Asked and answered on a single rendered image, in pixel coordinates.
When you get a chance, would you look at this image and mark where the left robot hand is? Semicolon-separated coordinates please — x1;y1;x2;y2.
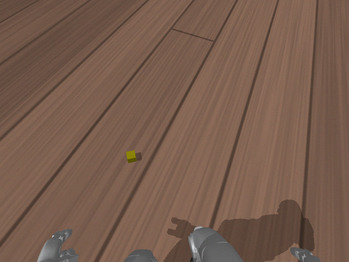
37;229;79;262

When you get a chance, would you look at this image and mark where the right robot hand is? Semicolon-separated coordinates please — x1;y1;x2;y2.
290;247;321;262

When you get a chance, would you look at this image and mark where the cube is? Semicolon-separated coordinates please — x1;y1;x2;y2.
126;150;136;163

